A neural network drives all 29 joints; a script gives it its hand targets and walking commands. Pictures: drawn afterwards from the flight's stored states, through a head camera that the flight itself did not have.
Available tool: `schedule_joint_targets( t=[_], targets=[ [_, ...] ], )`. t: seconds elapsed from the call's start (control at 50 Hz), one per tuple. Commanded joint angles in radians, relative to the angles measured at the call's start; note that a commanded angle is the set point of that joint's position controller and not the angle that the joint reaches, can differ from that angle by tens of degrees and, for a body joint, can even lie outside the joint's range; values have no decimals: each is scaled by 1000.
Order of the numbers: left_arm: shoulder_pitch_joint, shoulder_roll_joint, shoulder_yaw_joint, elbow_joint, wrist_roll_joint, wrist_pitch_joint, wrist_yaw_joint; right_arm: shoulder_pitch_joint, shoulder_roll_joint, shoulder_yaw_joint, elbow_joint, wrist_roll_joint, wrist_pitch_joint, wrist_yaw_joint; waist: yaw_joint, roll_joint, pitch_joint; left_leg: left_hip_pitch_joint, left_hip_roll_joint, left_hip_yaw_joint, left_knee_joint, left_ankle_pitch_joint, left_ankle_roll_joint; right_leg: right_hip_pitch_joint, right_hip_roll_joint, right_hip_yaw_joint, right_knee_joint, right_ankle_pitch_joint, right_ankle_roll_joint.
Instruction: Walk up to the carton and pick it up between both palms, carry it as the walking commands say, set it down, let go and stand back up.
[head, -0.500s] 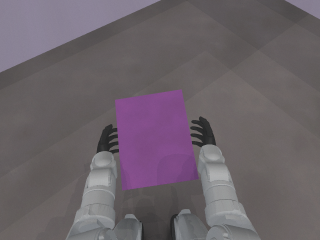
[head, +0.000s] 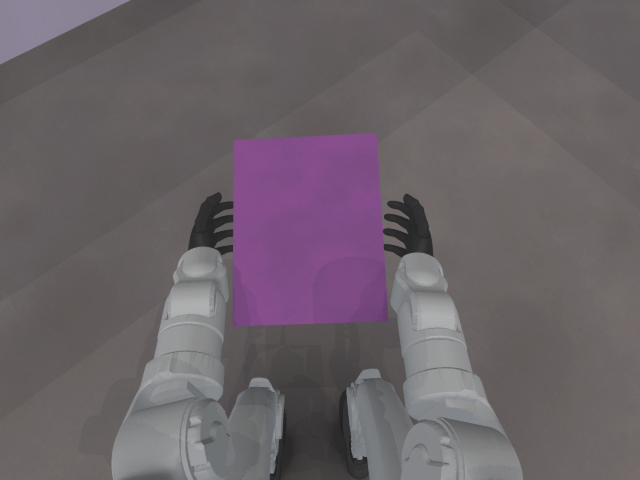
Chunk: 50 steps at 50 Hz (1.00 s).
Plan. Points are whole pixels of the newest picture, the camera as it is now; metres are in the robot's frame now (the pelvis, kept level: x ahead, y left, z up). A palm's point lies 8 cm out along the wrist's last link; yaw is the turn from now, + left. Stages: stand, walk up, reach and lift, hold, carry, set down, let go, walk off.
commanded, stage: set down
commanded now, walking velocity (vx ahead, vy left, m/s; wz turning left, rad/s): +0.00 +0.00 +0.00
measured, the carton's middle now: (312, 240) +0.44 +0.01 -0.14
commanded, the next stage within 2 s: none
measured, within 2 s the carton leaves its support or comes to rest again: neither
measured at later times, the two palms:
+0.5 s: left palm (217, 256) +0.42 +0.16 -0.14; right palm (394, 256) +0.41 -0.12 -0.13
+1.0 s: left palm (225, 257) +0.45 +0.16 -0.23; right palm (379, 258) +0.44 -0.11 -0.22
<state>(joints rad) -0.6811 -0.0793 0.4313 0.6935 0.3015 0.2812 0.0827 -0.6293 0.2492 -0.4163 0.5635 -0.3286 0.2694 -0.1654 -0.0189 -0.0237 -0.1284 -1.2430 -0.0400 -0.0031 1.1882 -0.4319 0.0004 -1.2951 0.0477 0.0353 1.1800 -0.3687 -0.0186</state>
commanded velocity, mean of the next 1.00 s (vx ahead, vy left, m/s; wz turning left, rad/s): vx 0.00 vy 0.00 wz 0.00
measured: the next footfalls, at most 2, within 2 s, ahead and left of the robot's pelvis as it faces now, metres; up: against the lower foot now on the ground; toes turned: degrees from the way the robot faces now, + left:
none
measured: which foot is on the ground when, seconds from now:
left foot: down 0.00-1.00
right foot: down 0.00-1.00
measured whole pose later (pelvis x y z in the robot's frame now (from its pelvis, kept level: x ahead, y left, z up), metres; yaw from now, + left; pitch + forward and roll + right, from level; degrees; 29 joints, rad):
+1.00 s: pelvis -0.02 +0.01 -0.13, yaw +2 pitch +41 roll +1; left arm -0.97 0.03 0.35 0.80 0.18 0.26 0.17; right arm -0.91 0.14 -0.43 0.65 -0.21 0.25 -0.22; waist -0.03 -0.02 -0.12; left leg -1.85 -0.08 -0.01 1.69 -0.56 0.00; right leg -1.89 0.06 0.03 1.67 -0.49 0.01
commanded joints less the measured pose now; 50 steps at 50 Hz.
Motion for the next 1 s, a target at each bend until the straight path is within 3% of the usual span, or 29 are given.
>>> schedule_joint_targets(
  t=[0.0,0.04,0.06,0.08,0.1,0.12,0.14,0.18,0.2,0.22,0.24,0.3,0.34,0.36,0.4,0.42,0.5,0.54,0.6,0.64,0.76,0.78,0.8,0.82,0.84,0.86,0.92,0.94,0.98],
  targets=[
    [-690,-981,-531,-29,-167,-86,-277,-618,933,592,70,139,-40,261,37,-3,-833,208,-125,-58,-85,189,22,492,101,29,-47,247,48],
    [-616,-1058,-547,51,-168,-65,-272,-644,912,621,45,156,-49,263,45,29,-809,187,-139,-36,-54,169,8,460,100,29,-27,194,40],
    [-642,-1066,-576,-3,-185,-69,-272,-608,908,596,32,134,-62,254,-16,19,-832,221,-133,-53,-44,238,12,426,107,18,-16,262,36],
    [-620,-1042,-545,-17,-170,-76,-271,-634,884,608,36,136,-58,262,32,19,-829,158,-137,-52,-40,269,-6,426,112,8,5,297,40],
    [-709,-999,-602,-58,-203,-98,-277,-530,933,566,111,122,-58,246,-59,-19,-807,78,-143,-19,-6,209,-8,473,111,32,-26,315,50],
    [-667,-999,-585,-13,-185,-101,-264,-593,974,602,116,155,-57,243,30,-8,-813,97,-135,-47,-9,199,6,430,109,39,16,280,51],
    [-640,-1013,-586,57,-182,-80,-273,-568,886,561,105,131,-57,238,-50,5,-766,105,-140,-52,-15,218,-3,379,106,12,-4,286,55],
    [-628,-993,-590,-11,-184,-98,-249,-623,923,605,37,165,-83,240,39,65,-835,149,-130,-60,16,288,-4,352,109,29,52,319,45],
    [-657,-990,-626,-9,-205,-102,-243,-561,896,567,120,145,-75,249,-2,47,-866,161,-131,-66,12,281,-16,358,116,17,66,304,44],
    [-624,-1017,-671,-56,-204,-108,-228,-569,924,613,48,187,-88,248,24,114,-971,218,-133,-52,44,378,-26,367,125,30,87,389,37],
    [-632,-986,-607,39,-183,-99,-234,-566,834,548,139,156,-76,248,-5,107,-797,151,-144,-58,32,305,-20,245,118,6,68,301,45],
    [-631,-969,-586,-11,-172,-124,-210,-612,901,582,90,171,-94,250,49,30,-911,170,-135,-66,61,370,-6,265,129,-1,108,347,57],
    [-729,-954,-634,-69,-215,-125,-207,-695,897,622,53,227,-86,250,29,0,-972,152,-133,-60,79,303,-5,306,128,4,120,311,66],
    [-711,-1029,-644,-64,-200,-114,-200,-671,851,613,36,208,-91,247,18,115,-999,162,-146,-39,97,313,-13,329,132,8,128,321,48],
    [-686,-951,-587,-25,-164,-113,-188,-646,881,540,130,175,-78,248,2,33,-830,123,-132,-79,80,207,3,169,131,-18,152,195,58],
    [-700,-943,-571,3,-157,-115,-195,-745,851,580,78,208,-96,242,75,48,-859,94,-143,-45,108,253,7,173,134,-2,153,221,57],
    [-792,-909,-546,-11,-185,-117,-193,-755,834,539,108,188,-85,229,3,13,-840,8,-146,-44,157,190,6,179,131,-11,179,200,66],
    [-743,-935,-564,70,-168,-96,-196,-761,794,488,152,173,-78,229,-23,76,-809,-15,-141,-39,162,141,-1,117,137,-19,205,150,56],
    [-876,-882,-599,14,-199,-109,-196,-816,821,510,108,179,-76,228,-17,4,-922,6,-139,-59,199,181,-6,90,138,-36,260,173,61],
    [-859,-936,-564,74,-207,-86,-201,-877,777,525,86,194,-70,221,-34,53,-923,-50,-148,-25,226,122,-2,137,132,-28,249,139,56],
    [-943,-927,-532,28,-192,-81,-184,-949,853,527,77,228,-53,231,62,63,-968,-17,-149,-12,247,94,1,89,138,-34,303,96,51],
    [-856,-893,-500,63,-168,-89,-185,-947,831,525,76,222,-55,238,45,-11,-985,-67,-151,-19,285,194,0,47,144,-57,336,177,73],
    [-951,-908,-533,34,-201,-85,-186,-920,807,497,126,199,-51,229,-27,26,-977,-103,-154,-8,296,131,-4,91,140,-37,319,151,54],
    [-912,-920,-518,87,-187,-83,-188,-946,822,502,131,204,-54,221,24,34,-922,-166,-152,-10,295,140,2,73,138,-24,334,171,57],
    [-912,-911,-512,67,-191,-87,-192,-891,802,477,171,170,-47,227,-21,-32,-918,-145,-156,-23,292,166,-3,48,140,-63,338,175,70],
    [-909,-886,-517,86,-180,-78,-196,-928,792,491,137,211,-55,224,26,45,-913,-155,-151,2,299,127,-3,48,139,-40,341,149,67],
    [-982,-872,-561,31,-230,-90,-202,-1012,806,517,72,238,-67,215,21,57,-982,-163,-153,-7,345,200,-5,26,140,-43,400,215,66],
    [-1065,-897,-592,-64,-270,-108,-199,-994,794,529,54,254,-71,218,-22,20,-1101,-104,-158,-1,363,256,-6,77,143,-64,403,256,64],
    [-1050,-871,-526,30,-228,-92,-187,-1076,749,523,84,242,-66,218,27,57,-967,-137,-158,-11,363,194,1,-27,142,-59,413,165,64]
  ],
)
